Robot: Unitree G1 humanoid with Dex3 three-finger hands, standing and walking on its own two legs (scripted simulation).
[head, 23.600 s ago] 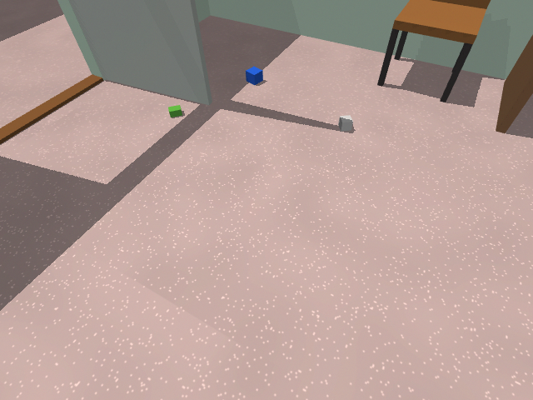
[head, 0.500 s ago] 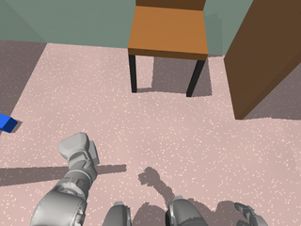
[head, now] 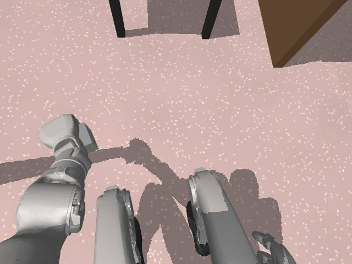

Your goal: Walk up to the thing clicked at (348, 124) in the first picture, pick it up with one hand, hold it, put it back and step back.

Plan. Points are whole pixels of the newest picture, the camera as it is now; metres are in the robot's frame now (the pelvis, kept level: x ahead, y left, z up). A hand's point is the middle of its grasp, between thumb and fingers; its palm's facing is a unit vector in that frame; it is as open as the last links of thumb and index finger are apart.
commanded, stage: crouch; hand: left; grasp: from above
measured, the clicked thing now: (80, 140) +0.45 +0.21 -0.19
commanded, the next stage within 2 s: lower in 0.86 s
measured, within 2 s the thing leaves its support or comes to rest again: neither
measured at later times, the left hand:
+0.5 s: hand (88, 143) +0.45 +0.20 -0.26, palm faces -0.38 -0.22 -0.90, open 8.9 cm
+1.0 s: hand (94, 143) +0.47 +0.20 -0.31, palm faces -0.39 -0.21 -0.90, open 8.9 cm
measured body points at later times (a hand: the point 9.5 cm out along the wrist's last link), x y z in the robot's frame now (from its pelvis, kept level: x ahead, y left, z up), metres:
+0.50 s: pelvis -0.01 +0.00 -0.09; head +0.22 +0.01 +0.29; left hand +0.47 +0.21 -0.20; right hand +0.03 -0.28 -0.22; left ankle +0.07 +0.13 -0.46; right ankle +0.08 -0.13 -0.46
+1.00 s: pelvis -0.02 +0.00 -0.15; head +0.23 +0.02 +0.23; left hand +0.48 +0.21 -0.26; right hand -0.03 -0.26 -0.26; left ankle +0.07 +0.13 -0.46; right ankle +0.08 -0.13 -0.46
